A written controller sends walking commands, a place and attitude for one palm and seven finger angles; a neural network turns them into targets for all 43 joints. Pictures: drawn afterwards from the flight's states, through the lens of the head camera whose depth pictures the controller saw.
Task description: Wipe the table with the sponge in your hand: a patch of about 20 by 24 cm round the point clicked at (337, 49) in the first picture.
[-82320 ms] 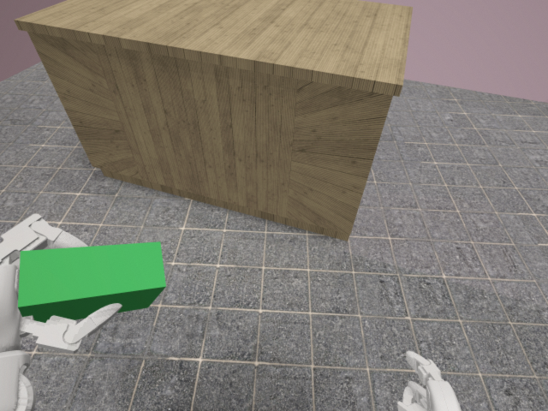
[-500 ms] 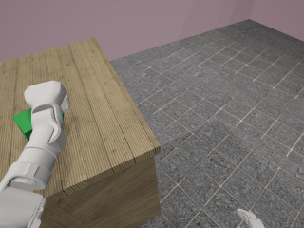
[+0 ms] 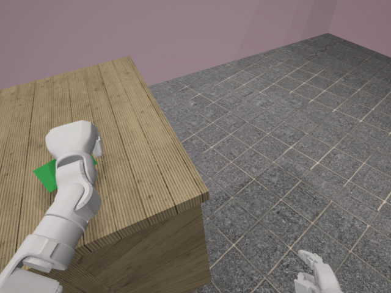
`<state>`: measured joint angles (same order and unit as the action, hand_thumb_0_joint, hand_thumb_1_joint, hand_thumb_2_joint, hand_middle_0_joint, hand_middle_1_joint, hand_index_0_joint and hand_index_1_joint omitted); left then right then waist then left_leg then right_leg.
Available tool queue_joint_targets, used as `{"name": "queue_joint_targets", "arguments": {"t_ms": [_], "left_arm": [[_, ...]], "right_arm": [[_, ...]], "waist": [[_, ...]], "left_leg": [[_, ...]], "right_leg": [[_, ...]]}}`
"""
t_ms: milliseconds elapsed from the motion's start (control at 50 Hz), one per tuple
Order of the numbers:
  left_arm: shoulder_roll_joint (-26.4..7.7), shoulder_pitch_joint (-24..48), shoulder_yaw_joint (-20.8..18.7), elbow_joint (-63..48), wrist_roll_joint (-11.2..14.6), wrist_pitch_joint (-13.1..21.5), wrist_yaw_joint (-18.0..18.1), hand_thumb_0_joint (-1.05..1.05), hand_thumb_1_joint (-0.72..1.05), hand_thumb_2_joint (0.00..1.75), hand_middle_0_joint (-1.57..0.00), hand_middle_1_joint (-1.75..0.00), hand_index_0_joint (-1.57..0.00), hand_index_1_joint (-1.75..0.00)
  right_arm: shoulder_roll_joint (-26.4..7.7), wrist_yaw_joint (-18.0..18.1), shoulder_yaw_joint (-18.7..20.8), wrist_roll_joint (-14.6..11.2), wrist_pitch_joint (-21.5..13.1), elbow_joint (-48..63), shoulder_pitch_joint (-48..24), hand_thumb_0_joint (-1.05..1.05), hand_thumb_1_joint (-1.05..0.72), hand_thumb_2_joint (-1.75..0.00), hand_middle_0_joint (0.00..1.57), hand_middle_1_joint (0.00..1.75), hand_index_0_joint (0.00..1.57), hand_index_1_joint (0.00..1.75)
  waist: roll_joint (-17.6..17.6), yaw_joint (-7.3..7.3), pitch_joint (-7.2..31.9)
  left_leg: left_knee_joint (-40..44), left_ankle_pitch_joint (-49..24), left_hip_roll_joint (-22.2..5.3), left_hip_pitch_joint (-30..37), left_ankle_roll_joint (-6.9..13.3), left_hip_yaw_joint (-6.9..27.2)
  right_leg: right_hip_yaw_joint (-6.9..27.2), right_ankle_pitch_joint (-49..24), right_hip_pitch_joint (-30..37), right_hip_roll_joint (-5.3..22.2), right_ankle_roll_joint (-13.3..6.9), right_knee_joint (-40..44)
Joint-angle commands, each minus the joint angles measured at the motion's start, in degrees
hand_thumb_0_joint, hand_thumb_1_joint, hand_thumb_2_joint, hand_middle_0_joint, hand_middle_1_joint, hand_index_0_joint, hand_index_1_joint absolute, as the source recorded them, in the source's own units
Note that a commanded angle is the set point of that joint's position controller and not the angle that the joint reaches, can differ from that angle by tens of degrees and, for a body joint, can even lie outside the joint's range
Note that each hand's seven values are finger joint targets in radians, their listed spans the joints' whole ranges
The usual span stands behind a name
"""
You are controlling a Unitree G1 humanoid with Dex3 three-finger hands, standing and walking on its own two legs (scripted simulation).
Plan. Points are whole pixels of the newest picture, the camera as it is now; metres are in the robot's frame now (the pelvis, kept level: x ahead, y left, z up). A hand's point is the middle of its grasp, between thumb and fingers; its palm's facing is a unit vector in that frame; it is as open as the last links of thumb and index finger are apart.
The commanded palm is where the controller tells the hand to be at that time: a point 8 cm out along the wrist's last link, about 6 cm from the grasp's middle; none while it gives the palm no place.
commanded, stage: wipe back along the middle lane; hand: left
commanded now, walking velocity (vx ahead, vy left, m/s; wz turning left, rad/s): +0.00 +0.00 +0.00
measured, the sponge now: (65, 170) +0.34 +0.34 +0.08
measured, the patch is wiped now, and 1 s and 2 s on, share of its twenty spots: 0.75 0.75 0.80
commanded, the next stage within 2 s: slide across to the third lane in 0.26 s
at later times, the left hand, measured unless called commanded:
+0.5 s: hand (95, 165) +0.32 +0.24 +0.13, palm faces +0.10 +0.01 -0.99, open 6.5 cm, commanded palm +0.28 +0.22 +0.15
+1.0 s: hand (118, 156) +0.34 +0.20 +0.14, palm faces +0.10 -0.03 -0.99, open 6.7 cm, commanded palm +0.31 +0.18 +0.17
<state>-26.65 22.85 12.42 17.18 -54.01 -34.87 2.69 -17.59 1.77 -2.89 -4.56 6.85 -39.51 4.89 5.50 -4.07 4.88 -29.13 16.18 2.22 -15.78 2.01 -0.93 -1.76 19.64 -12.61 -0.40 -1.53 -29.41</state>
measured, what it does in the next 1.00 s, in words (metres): stands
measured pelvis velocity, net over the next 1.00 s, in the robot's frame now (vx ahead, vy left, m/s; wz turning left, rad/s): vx -0.01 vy -0.02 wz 0.00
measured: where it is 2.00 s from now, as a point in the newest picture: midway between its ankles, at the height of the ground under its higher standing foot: outside the picture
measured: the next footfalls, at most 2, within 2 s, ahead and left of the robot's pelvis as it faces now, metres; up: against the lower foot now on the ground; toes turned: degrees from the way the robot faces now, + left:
none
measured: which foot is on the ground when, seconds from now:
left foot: down 0.00-1.00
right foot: down 0.00-1.00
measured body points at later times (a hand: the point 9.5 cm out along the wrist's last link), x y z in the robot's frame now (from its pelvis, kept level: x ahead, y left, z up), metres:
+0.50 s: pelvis +0.00 -0.01 +0.00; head -0.01 -0.07 +0.44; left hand +0.31 +0.24 +0.18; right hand +0.24 -0.22 -0.10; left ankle -0.01 +0.10 -0.74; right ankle -0.05 -0.10 -0.74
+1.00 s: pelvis -0.01 -0.02 +0.00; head -0.03 -0.08 +0.44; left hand +0.33 +0.19 +0.19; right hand +0.22 -0.23 -0.11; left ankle -0.01 +0.10 -0.74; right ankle -0.05 -0.10 -0.74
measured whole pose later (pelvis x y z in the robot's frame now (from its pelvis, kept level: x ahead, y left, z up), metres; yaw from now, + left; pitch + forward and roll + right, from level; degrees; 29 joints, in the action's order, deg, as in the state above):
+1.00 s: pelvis -0.01 -0.02 +0.00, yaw +0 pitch +0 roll +2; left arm -20.4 25.3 20.0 11.7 -54.6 -43.5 -0.5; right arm -16.3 1.2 -4.2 -4.1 6.8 -41.0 1.6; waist 5.5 -4.8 4.0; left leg -29.0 15.8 1.7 -13.6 0.4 -0.5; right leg -2.1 20.8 -11.6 -1.0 -3.2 -32.0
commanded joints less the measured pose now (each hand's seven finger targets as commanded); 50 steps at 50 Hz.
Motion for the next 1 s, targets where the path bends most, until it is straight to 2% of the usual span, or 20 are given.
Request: {"name": "queue_joint_targets", "arguments": {"t_ms": [0, 40, 60, 100, 160, 180, 240, 260, 320, 360, 440, 560, 640, 660, 740, 820, 860, 900, 960, 980], "left_arm": [[0.88, 6.09, 1.39, -3.28, 4.44, -2.21, -5.39, 0.00, 0.10, 1.30, -1.20, -1.60, -1.20, -1.60], [-0.69, 2.87, -0.47, -4.99, 4.36, -2.25, -5.68, 0.00, 0.10, 1.30, -1.20, -1.60, -1.20, -1.60], [-0.70, 1.77, -0.62, -6.35, 4.36, -2.26, -5.80, 0.00, 0.10, 1.30, -1.20, -1.60, -1.20, -1.60], [3.06, -0.05, 2.00, -7.98, 5.03, -2.18, -6.16, 0.00, 0.10, 1.30, -1.20, -1.60, -1.20, -1.60], [2.41, -3.19, 0.75, -11.92, 4.99, -2.50, -5.88, 0.00, 0.10, 1.30, -1.20, -1.60, -1.20, -1.60], [4.84, -4.51, 2.50, -12.95, 5.42, -2.69, -5.74, 0.00, 0.10, 1.30, -1.20, -1.60, -1.20, -1.60], [3.92, -7.03, 1.33, -16.08, 5.44, -3.83, -5.20, 0.00, 0.10, 1.30, -1.20, -1.60, -1.20, -1.60], [3.04, -6.53, 1.03, -17.07, 4.92, -4.51, -4.90, 0.00, 0.10, 1.30, -1.20, -1.60, -1.20, -1.60], [3.76, -3.94, 2.46, -15.69, 4.04, -6.39, -4.57, 0.00, 0.10, 1.30, -1.20, -1.60, -1.20, -1.60], [0.24, 0.45, 0.86, -14.93, 2.95, -7.63, -4.44, 0.00, 0.10, 1.30, -1.20, -1.60, -1.20, -1.60], [2.39, 4.89, 3.68, -14.86, 2.40, -8.20, -5.47, 0.00, 0.10, 1.30, -1.20, -1.60, -1.20, -1.60], [1.05, 10.43, 4.02, -14.74, 2.18, -6.92, -7.08, 0.00, 0.10, 1.30, -1.20, -1.60, -1.20, -1.60], [3.63, 14.53, 6.48, -15.20, 2.21, -5.39, -7.64, 0.00, 0.10, 1.30, -1.20, -1.60, -1.20, -1.60], [2.43, 14.76, 5.51, -15.74, 2.29, -5.27, -7.52, 0.00, 0.10, 1.30, -1.20, -1.60, -1.20, -1.60], [2.11, 15.24, 4.53, -13.66, 2.18, -4.82, -6.88, 0.00, 0.10, 1.30, -1.20, -1.60, -1.20, -1.60], [2.90, 16.57, 4.87, -15.01, 1.63, -5.49, -5.34, 0.00, 0.10, 1.30, -1.20, -1.60, -1.20, -1.60], [1.11, 16.20, 3.19, -14.32, 1.54, -6.39, -4.55, 0.00, 0.10, 1.30, -1.20, -1.60, -1.20, -1.60], [2.68, 18.57, 4.87, -12.69, 0.85, -7.22, -4.10, 0.00, 0.10, 1.30, -1.20, -1.60, -1.20, -1.60], [1.14, 21.00, 4.02, -11.00, 0.38, -8.62, -3.53, 0.00, 0.10, 1.30, -1.20, -1.60, -1.20, -1.60], [3.03, 21.14, 5.42, -10.14, 0.65, -8.86, -3.43, 0.00, 0.10, 1.30, -1.20, -1.60, -1.20, -1.60]], "right_arm": [[-6.15, 0.42, 1.45, 0.12, -2.80, 9.37, -10.21, 0.00, -0.90, -0.90, 0.20, 0.30, 0.20, 0.30], [-6.10, 0.22, 1.43, 0.28, -3.04, 9.76, -10.85, 0.00, -0.90, -0.90, 0.20, 0.30, 0.20, 0.30], [-6.25, 0.22, 1.48, 0.39, -2.87, 10.10, -11.24, 0.00, -0.90, -0.90, 0.20, 0.30, 0.20, 0.30], [-5.49, -0.13, 1.21, 0.22, -3.16, 10.55, -11.29, 0.00, -0.90, -0.90, 0.20, 0.30, 0.20, 0.30], [-5.65, -0.62, 1.51, 0.40, -3.17, 10.92, -12.13, 0.00, -0.90, -0.90, 0.20, 0.30, 0.20, 0.30], [-5.14, -0.91, 1.25, 0.26, -3.38, 11.31, -12.37, 0.00, -0.90, -0.90, 0.20, 0.30, 0.20, 0.30], [-5.07, -1.40, 1.24, 0.20, -3.43, 11.35, -13.49, 0.00, -0.90, -0.90, 0.20, 0.30, 0.20, 0.30], [-5.42, -1.39, 1.21, 0.22, -3.12, 11.25, -13.71, 0.00, -0.90, -0.90, 0.20, 0.30, 0.20, 0.30], [-5.08, -1.19, 0.64, 0.09, -3.04, 10.73, -14.39, 0.00, -0.90, -0.90, 0.20, 0.30, 0.20, 0.30], [-5.62, -0.66, 0.59, 0.35, -2.61, 10.03, -14.43, 0.00, -0.90, -0.90, 0.20, 0.30, 0.20, 0.30], [-4.90, -0.20, 0.41, 0.32, -2.92, 10.05, -15.16, 0.00, -0.90, -0.90, 0.20, 0.30, 0.20, 0.30], [-5.00, 0.39, 0.41, 0.65, -3.06, 9.77, -14.01, 0.00, -0.90, -0.90, 0.20, 0.30, 0.20, 0.30], [-4.44, 0.54, 0.41, 0.62, -3.56, 9.64, -14.12, 0.00, -0.90, -0.90, 0.20, 0.30, 0.20, 0.30], [-4.64, 0.52, 0.60, 0.76, -3.51, 9.73, -13.78, 0.00, -0.90, -0.90, 0.20, 0.30, 0.20, 0.30], [-4.38, 0.55, 0.47, 0.67, -3.64, 8.94, -14.02, 0.00, -0.90, -0.90, 0.20, 0.30, 0.20, 0.30], [-3.87, 0.06, 0.55, 0.70, -3.65, 9.18, -15.24, 0.00, -0.90, -0.90, 0.20, 0.30, 0.20, 0.30], [-4.16, -0.20, 0.61, 0.80, -3.33, 8.90, -15.43, 0.00, -0.90, -0.90, 0.20, 0.30, 0.20, 0.30], [-3.78, -0.14, 0.35, 0.69, -3.24, 8.41, -15.73, 0.00, -0.90, -0.90, 0.20, 0.30, 0.20, 0.30], [-4.05, -0.23, 0.36, 0.77, -2.93, 7.81, -15.93, 0.00, -0.90, -0.90, 0.20, 0.30, 0.20, 0.30], [-3.64, -0.26, 0.22, 0.51, -2.98, 8.07, -16.45, 0.00, -0.90, -0.90, 0.20, 0.30, 0.20, 0.30]], "waist": [[-9.93, 1.07, 6.39], [-10.61, 0.29, 8.09], [-8.91, -0.13, 9.03], [-11.17, 0.40, 8.86], [-10.26, -0.24, 9.63], [-10.44, 0.05, 8.76], [-12.37, -0.37, 7.89], [-10.20, -0.42, 7.41], [-11.82, 0.19, 4.14], [-10.76, 0.13, 4.32], [-10.96, 0.43, 7.25], [-8.95, 0.90, 9.94], [-9.91, 1.51, 10.09], [-9.07, 1.15, 10.13], [-12.00, 1.12, 9.20], [-10.72, 0.35, 9.91], [-10.22, -0.24, 9.74], [-10.80, 0.45, 9.07], [-9.40, 0.16, 9.41], [-9.18, 0.31, 8.93]], "left_leg": [[2.39, -17.58, -0.18, 3.56, 0.20, 1.19], [1.84, -19.11, -0.13, 3.89, 0.21, 0.91], [1.95, -19.74, -0.21, 4.28, 0.00, 0.85], [1.40, -20.41, -0.17, 4.42, 0.25, 0.98], [0.91, -22.27, -0.28, 5.04, 0.08, 0.77], [0.75, -22.33, -0.16, 4.84, 0.23, 0.68], [0.76, -22.28, -0.20, 4.23, 0.19, 0.58], [1.09, -22.21, -0.35, 4.43, -0.07, 0.63], [1.55, -19.46, -0.17, 3.25, 0.02, 0.51], [2.02, -17.45, -0.05, 3.12, -0.10, 0.54], [1.24, -17.90, 0.48, 3.92, 0.38, 0.36], [0.91, -16.86, 0.86, 4.42, 0.59, 0.35], [0.48, -17.08, 1.06, 4.98, 1.01, 0.42], [0.47, -17.27, 1.07, 5.17, 0.99, 0.46], [0.71, -17.06, 1.08, 4.48, 0.89, 0.26], [0.93, -17.67, 1.30, 4.94, 0.76, 0.10], [1.49, -17.16, 1.21, 4.49, 0.52, 0.04], [1.66, -16.25, 1.23, 4.04, 0.49, -0.16], [2.33, -14.90, 1.16, 3.99, 0.29, -0.05], [2.56, -14.45, 1.10, 3.79, 0.28, 0.00]], "right_leg": [[0.23, -22.04, 3.01, -1.33, -0.93, 2.16], [0.70, -24.50, 4.73, -1.31, -0.82, 1.70], [0.89, -24.83, 5.34, -1.22, -1.02, 1.47], [0.36, -25.81, 5.30, -1.38, -0.70, 0.95], [0.93, -28.03, 5.91, -1.37, -0.78, 0.49], [0.56, -28.37, 5.66, -1.33, -0.59, 0.35], [0.87, -29.78, 6.29, -1.41, -0.44, 0.20], [1.21, -28.85, 5.90, -1.49, -0.80, 0.14], [1.01, -26.66, 4.31, -1.58, -0.59, 0.73], [1.77, -24.08, 4.03, -1.60, -0.89, 1.03], [1.86, -25.21, 4.81, -1.13, -0.54, 0.67], [2.76, -24.47, 5.63, -0.84, -0.59, 0.62], [2.38, -25.11, 4.76, -0.57, -0.31, 0.71], [2.63, -25.17, 5.13, -0.55, -0.57, 0.70], [2.56, -26.07, 5.11, -0.49, -0.17, 1.03], [2.58, -26.18, 5.86, -0.53, -0.43, 0.90], [2.86, -25.57, 6.63, -0.56, -0.62, 1.19], [2.83, -24.54, 5.91, -0.56, -0.41, 1.47], [3.04, -22.19, 5.70, -0.69, -0.67, 1.85], [2.61, -21.05, 5.14, -0.64, -0.62, 2.08]]}}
